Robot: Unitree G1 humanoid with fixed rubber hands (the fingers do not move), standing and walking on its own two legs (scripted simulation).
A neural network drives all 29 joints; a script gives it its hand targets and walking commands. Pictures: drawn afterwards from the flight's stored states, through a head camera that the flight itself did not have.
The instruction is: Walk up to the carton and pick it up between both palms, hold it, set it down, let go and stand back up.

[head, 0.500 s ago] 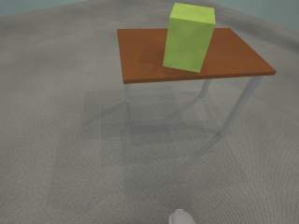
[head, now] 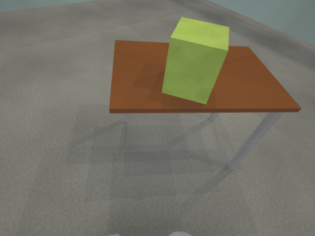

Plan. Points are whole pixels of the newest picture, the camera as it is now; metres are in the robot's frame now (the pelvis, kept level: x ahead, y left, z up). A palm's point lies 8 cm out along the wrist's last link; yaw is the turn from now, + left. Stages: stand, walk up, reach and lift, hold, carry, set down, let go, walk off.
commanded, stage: walk up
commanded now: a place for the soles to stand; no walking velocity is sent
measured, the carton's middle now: (194, 61) +0.77 -0.16 +0.05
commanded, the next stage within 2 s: none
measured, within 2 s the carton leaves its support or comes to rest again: neither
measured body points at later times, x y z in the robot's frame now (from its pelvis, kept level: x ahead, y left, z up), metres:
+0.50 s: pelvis +0.17 -0.15 +0.00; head +0.19 -0.17 +0.45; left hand +0.24 +0.16 -0.10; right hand +0.23 -0.48 -0.13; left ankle +0.15 -0.01 -0.62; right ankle +0.24 -0.26 -0.70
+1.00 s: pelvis +0.23 -0.15 -0.02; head +0.29 -0.15 +0.43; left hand +0.28 +0.16 -0.14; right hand +0.41 -0.44 -0.14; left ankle +0.28 -0.04 -0.70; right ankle +0.23 -0.29 -0.70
